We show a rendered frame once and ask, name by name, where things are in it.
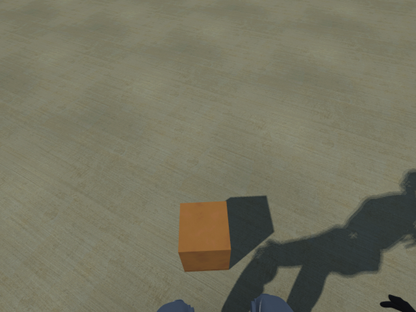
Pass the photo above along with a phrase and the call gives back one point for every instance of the carton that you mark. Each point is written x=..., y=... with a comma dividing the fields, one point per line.
x=204, y=241

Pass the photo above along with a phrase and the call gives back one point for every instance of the right robot thigh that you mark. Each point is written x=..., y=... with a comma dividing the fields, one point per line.
x=269, y=303

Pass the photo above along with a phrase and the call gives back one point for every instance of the robot right hand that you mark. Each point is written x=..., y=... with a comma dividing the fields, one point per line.
x=397, y=303

